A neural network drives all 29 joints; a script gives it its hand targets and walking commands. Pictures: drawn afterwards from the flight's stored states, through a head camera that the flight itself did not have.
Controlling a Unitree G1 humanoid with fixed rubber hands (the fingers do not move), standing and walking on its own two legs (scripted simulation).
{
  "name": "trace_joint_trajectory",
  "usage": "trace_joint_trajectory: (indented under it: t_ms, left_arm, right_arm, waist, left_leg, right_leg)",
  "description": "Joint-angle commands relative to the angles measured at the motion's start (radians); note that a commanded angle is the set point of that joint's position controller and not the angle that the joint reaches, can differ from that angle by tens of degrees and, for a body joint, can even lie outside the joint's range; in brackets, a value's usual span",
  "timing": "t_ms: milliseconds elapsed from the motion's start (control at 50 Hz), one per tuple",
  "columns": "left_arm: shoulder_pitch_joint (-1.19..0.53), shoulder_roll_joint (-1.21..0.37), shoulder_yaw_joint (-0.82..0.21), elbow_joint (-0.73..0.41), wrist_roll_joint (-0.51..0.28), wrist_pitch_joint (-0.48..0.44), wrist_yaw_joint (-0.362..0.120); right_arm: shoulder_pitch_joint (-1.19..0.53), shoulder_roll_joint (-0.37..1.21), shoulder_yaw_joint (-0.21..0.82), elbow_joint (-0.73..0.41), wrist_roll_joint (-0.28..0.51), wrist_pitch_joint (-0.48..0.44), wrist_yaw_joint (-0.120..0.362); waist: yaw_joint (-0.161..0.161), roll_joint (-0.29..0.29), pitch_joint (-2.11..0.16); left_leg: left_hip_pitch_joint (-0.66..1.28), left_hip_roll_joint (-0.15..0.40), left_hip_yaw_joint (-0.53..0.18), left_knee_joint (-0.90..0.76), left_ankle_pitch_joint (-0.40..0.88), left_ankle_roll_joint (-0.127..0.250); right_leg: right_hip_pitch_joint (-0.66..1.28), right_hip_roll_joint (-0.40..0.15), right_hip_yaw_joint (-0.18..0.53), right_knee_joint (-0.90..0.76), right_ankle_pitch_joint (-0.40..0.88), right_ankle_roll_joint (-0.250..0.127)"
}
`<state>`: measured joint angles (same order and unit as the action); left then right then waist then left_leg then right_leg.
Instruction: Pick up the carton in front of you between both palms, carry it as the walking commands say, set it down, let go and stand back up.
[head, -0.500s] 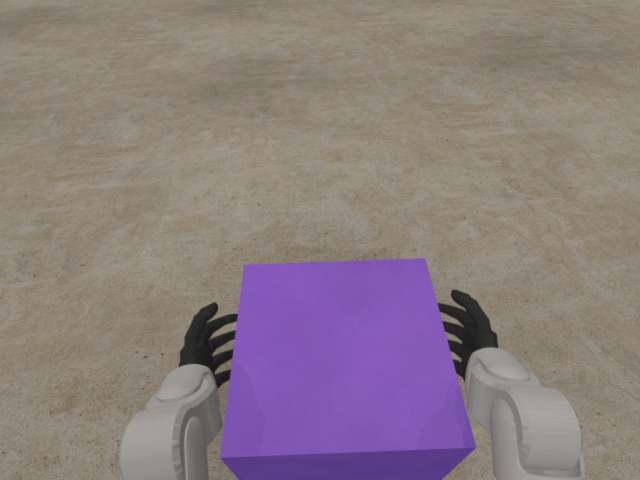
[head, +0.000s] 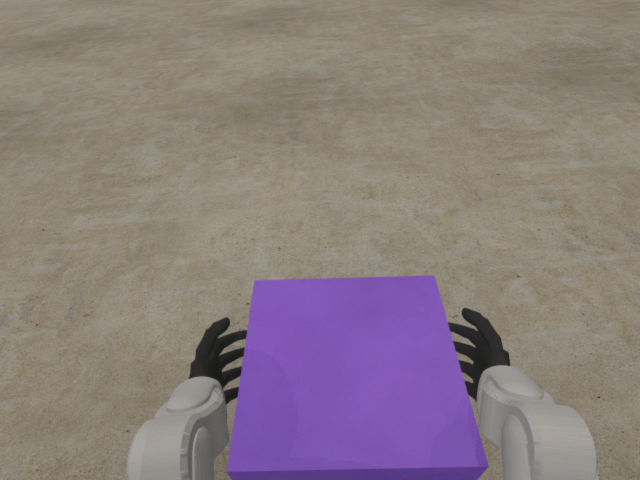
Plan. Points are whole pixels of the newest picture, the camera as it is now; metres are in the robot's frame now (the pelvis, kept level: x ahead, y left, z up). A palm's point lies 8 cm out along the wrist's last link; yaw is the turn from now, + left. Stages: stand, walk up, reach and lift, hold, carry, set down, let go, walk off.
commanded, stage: carry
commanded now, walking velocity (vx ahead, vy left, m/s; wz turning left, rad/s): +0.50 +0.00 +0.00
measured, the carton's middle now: (347, 408) +0.24 +0.00 +0.00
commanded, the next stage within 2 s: none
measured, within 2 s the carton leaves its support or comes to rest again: neither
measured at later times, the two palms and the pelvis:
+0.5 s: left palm (229, 211) +0.53 +0.17 +0.09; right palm (417, 201) +0.52 -0.13 +0.10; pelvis +0.29 +0.03 +0.00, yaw -3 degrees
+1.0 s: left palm (255, 177) +0.65 +0.15 +0.07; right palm (415, 172) +0.64 -0.15 +0.07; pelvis +0.40 +0.01 +0.01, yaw -2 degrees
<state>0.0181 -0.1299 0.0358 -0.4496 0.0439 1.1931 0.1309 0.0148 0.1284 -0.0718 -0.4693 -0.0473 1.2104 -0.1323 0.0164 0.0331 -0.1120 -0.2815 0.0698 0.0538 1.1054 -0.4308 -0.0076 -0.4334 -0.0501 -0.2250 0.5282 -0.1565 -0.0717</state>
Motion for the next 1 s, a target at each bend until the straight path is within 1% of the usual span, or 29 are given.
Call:
trace_joint_trajectory:
  t_ms: [0, 20, 60, 120, 160, 200, 280, 320, 340, 360, 380, 400, 420, 440, 460, 480, 500, 520, 560, 580, 600, 620, 640, 660, 680, 720, 760, 820, 980]
  left_arm:
    - [-0.379, -0.853, -0.62, -0.156, -0.274, -0.036, -0.131]
    - [-0.39, -0.871, -0.633, -0.158, -0.28, -0.046, -0.139]
    - [-0.369, -0.867, -0.647, -0.16, -0.284, -0.058, -0.152]
    - [-0.339, -0.821, -0.653, -0.168, -0.287, -0.061, -0.158]
    - [-0.328, -0.783, -0.649, -0.179, -0.286, -0.056, -0.154]
    - [-0.317, -0.742, -0.635, -0.192, -0.282, -0.047, -0.142]
    - [-0.286, -0.656, -0.593, -0.189, -0.252, -0.018, -0.106]
    - [-0.288, -0.625, -0.58, -0.192, -0.242, -0.004, -0.089]
    - [-0.294, -0.615, -0.579, -0.195, -0.242, 0.003, -0.082]
    - [-0.301, -0.603, -0.577, -0.193, -0.242, 0.009, -0.077]
    - [-0.323, -0.593, -0.58, -0.202, -0.248, 0.017, -0.072]
    - [-0.325, -0.609, -0.601, -0.218, -0.265, 0.027, -0.071]
    - [-0.306, -0.635, -0.614, -0.224, -0.271, 0.029, -0.076]
    - [-0.339, -0.683, -0.632, -0.232, -0.278, 0.025, -0.087]
    - [-0.372, -0.738, -0.645, -0.234, -0.283, 0.017, -0.099]
    - [-0.392, -0.785, -0.655, -0.231, -0.288, 0.009, -0.109]
    - [-0.403, -0.819, -0.663, -0.228, -0.29, -0.001, -0.116]
    - [-0.389, -0.84, -0.667, -0.221, -0.283, -0.01, -0.121]
    - [-0.344, -0.845, -0.667, -0.204, -0.259, -0.023, -0.128]
    - [-0.324, -0.838, -0.664, -0.195, -0.247, -0.027, -0.131]
    - [-0.315, -0.826, -0.661, -0.189, -0.236, -0.03, -0.135]
    - [-0.315, -0.807, -0.654, -0.183, -0.227, -0.029, -0.14]
    - [-0.317, -0.783, -0.644, -0.169, -0.218, -0.027, -0.146]
    - [-0.341, -0.759, -0.636, -0.149, -0.208, -0.029, -0.151]
    - [-0.357, -0.736, -0.621, -0.122, -0.2, -0.029, -0.158]
    - [-0.354, -0.69, -0.587, -0.036, -0.183, -0.036, -0.168]
    - [-0.354, -0.655, -0.548, 0.031, -0.162, -0.057, -0.173]
    - [-0.386, -0.672, -0.531, 0.081, -0.158, -0.097, -0.185]
    - [-0.442, -0.682, -0.498, 0.171, -0.118, -0.232, -0.213]
  right_arm:
    - [-0.389, 0.857, 0.684, -0.127, 0.276, -0.042, 0.13]
    - [-0.38, 0.876, 0.686, -0.118, 0.267, -0.053, 0.134]
    - [-0.346, 0.882, 0.689, -0.107, 0.245, -0.071, 0.134]
    - [-0.314, 0.85, 0.684, -0.115, 0.222, -0.079, 0.124]
    - [-0.308, 0.82, 0.682, -0.133, 0.223, -0.075, 0.115]
    - [-0.309, 0.786, 0.68, -0.153, 0.232, -0.064, 0.106]
    - [-0.307, 0.687, 0.656, -0.168, 0.24, -0.03, 0.085]
    - [-0.301, 0.649, 0.643, -0.167, 0.249, -0.015, 0.079]
    - [-0.292, 0.635, 0.634, -0.164, 0.248, -0.009, 0.076]
    - [-0.295, 0.621, 0.624, -0.165, 0.247, -0.003, 0.075]
    - [-0.287, 0.606, 0.613, -0.158, 0.247, 0.002, 0.072]
    - [-0.297, 0.609, 0.606, -0.142, 0.258, 0.0, 0.071]
    - [-0.267, 0.643, 0.606, -0.144, 0.273, -0.003, 0.078]
    - [-0.281, 0.698, 0.611, -0.154, 0.283, -0.01, 0.089]
    - [-0.308, 0.754, 0.621, -0.164, 0.286, -0.018, 0.101]
    - [-0.336, 0.8, 0.634, -0.166, 0.288, -0.025, 0.114]
    - [-0.358, 0.826, 0.645, -0.171, 0.291, -0.032, 0.125]
    - [-0.358, 0.839, 0.655, -0.172, 0.295, -0.039, 0.134]
    - [-0.328, 0.843, 0.669, -0.169, 0.291, -0.048, 0.147]
    - [-0.326, 0.834, 0.675, -0.166, 0.287, -0.051, 0.153]
    - [-0.326, 0.82, 0.681, -0.157, 0.282, -0.052, 0.16]
    - [-0.326, 0.804, 0.683, -0.145, 0.273, -0.053, 0.166]
    - [-0.331, 0.782, 0.679, -0.126, 0.261, -0.053, 0.171]
    - [-0.352, 0.758, 0.678, -0.118, 0.25, -0.051, 0.176]
    - [-0.367, 0.738, 0.668, -0.09, 0.241, -0.049, 0.181]
    - [-0.371, 0.688, 0.629, -0.015, 0.21, -0.053, 0.185]
    - [-0.368, 0.656, 0.594, 0.05, 0.184, -0.07, 0.184]
    - [-0.388, 0.675, 0.576, 0.107, 0.165, -0.109, 0.187]
    - [-0.43, 0.683, 0.539, 0.202, 0.117, -0.246, 0.206]
  waist:
    - [-0.002, -0.09, -0.242]
    - [-0.004, -0.106, -0.235]
    - [-0.002, -0.146, -0.21]
    - [-0.002, -0.159, -0.155]
    - [-0.002, -0.152, -0.116]
    - [0.0, -0.161, -0.085]
    - [0.007, -0.179, -0.037]
    - [-0.002, -0.178, -0.056]
    - [-0.014, -0.15, -0.083]
    - [-0.02, -0.124, -0.12]
    - [-0.03, 0.04, -0.199]
    - [-0.041, 0.225, -0.315]
    - [-0.032, 0.202, -0.332]
    - [-0.029, 0.172, -0.322]
    - [-0.025, 0.116, -0.313]
    - [-0.02, 0.103, -0.284]
    - [-0.018, 0.104, -0.279]
    - [-0.02, 0.105, -0.288]
    - [-0.024, 0.104, -0.307]
    - [-0.02, 0.09, -0.308]
    - [-0.017, 0.072, -0.296]
    - [-0.018, 0.062, -0.28]
    - [-0.018, 0.035, -0.25]
    - [-0.026, -0.024, -0.189]
    - [-0.024, -0.056, -0.144]
    - [-0.02, -0.063, -0.118]
    - [-0.017, -0.073, -0.148]
    - [-0.017, -0.065, -0.182]
    - [-0.018, -0.051, -0.231]
  left_leg:
    - [-0.343, 0.071, -0.069, 0.098, 0.106, 0.029]
    - [-0.313, 0.069, -0.049, 0.043, 0.144, 0.025]
    - [-0.297, 0.061, -0.008, -0.072, 0.183, 0.013]
    - [-0.338, 0.061, 0.033, -0.251, 0.247, -0.018]
    - [-0.347, 0.055, 0.059, -0.374, 0.303, -0.025]
    - [-0.339, 0.044, 0.084, -0.458, 0.352, -0.018]
    - [-0.263, -0.007, 0.144, -0.582, 0.42, -0.005]
    - [-0.117, -0.04, 0.181, -0.661, 0.476, 0.004]
    - [0.013, -0.07, 0.215, -0.729, 0.541, 0.006]
    - [0.182, -0.018, 0.166, -0.743, 0.65, 0.003]
    - [0.371, 0.185, -0.053, -0.665, 1.058, 0.043]
    - [0.59, 0.351, -0.289, -0.666, 1.234, 0.215]
    - [0.491, 0.367, -0.314, -0.741, 1.105, 0.242]
    - [0.428, 0.34, -0.257, -0.777, 1.001, 0.226]
    - [0.372, 0.308, -0.186, -0.79, 0.913, 0.19]
    - [0.297, 0.268, -0.116, -0.809, 0.846, 0.148]
    - [0.256, 0.235, -0.067, -0.824, 0.774, 0.124]
    - [0.251, 0.226, -0.047, -0.829, 0.707, 0.122]
    - [0.243, 0.222, -0.028, -0.821, 0.624, 0.129]
    - [0.223, 0.206, 0.002, -0.801, 0.589, 0.123]
    - [0.185, 0.183, 0.029, -0.782, 0.534, 0.106]
    - [0.135, 0.161, 0.04, -0.765, 0.459, 0.082]
    - [0.09, 0.145, 0.053, -0.753, 0.369, 0.052]
    - [0.086, 0.104, 0.065, -0.749, 0.335, 0.023]
    - [0.087, 0.105, 0.053, -0.744, 0.378, 0.013]
    - [0.099, 0.114, 0.043, -0.692, 0.523, 0.013]
    - [0.119, 0.113, 0.044, -0.638, 0.618, 0.013]
    - [0.132, 0.104, 0.052, -0.603, 0.632, 0.011]
    - [0.14, 0.098, 0.054, -0.563, 0.638, 0.017]
  right_leg:
    - [0.453, -0.295, 0.432, -0.293, 0.091, -0.073]
    - [0.416, -0.275, 0.375, -0.319, 0.033, -0.051]
    - [0.381, -0.249, 0.298, -0.365, -0.027, -0.047]
    - [0.393, -0.243, 0.25, -0.419, -0.033, -0.073]
    - [0.411, -0.222, 0.208, -0.422, 0.005, -0.065]
    - [0.426, -0.211, 0.172, -0.412, 0.073, -0.055]
    - [0.455, -0.18, 0.078, -0.294, 0.444, -0.016]
    - [0.435, -0.154, 0.027, -0.162, 0.508, 0.022]
    - [0.397, -0.12, -0.011, -0.048, 0.529, 0.049]
    - [0.303, -0.099, -0.01, 0.058, 0.436, 0.085]
    - [0.158, -0.054, -0.002, 0.272, 0.058, 0.128]
    - [-0.044, 0.043, 0.067, 0.48, -0.359, 0.144]
    - [-0.037, 0.02, 0.163, 0.557, -0.447, 0.128]
    - [-0.029, 0.0, 0.2, 0.539, -0.434, 0.104]
    - [-0.002, -0.036, 0.222, 0.45, -0.417, 0.088]
    - [0.043, -0.051, 0.217, 0.297, -0.398, 0.085]
    - [0.103, -0.026, 0.187, 0.192, -0.363, 0.087]
    - [0.142, -0.008, 0.167, 0.123, -0.338, 0.089]
    - [0.193, -0.004, 0.136, 0.019, -0.244, 0.086]
    - [0.234, -0.008, 0.113, -0.058, -0.145, 0.087]
    - [0.282, -0.019, 0.104, -0.142, -0.016, 0.09]
    - [0.329, -0.046, 0.111, -0.169, 0.054, 0.094]
    - [0.333, -0.104, 0.154, -0.178, 0.072, 0.091]
    - [0.264, -0.142, 0.196, -0.141, 0.115, 0.083]
    - [0.234, -0.143, 0.186, -0.124, 0.137, 0.078]
    - [0.229, -0.138, 0.181, -0.108, 0.235, 0.075]
    - [0.247, -0.133, 0.18, -0.078, 0.365, 0.071]
    - [0.263, -0.131, 0.177, -0.052, 0.45, 0.069]
    - [0.279, -0.122, 0.172, -0.015, 0.458, 0.058]
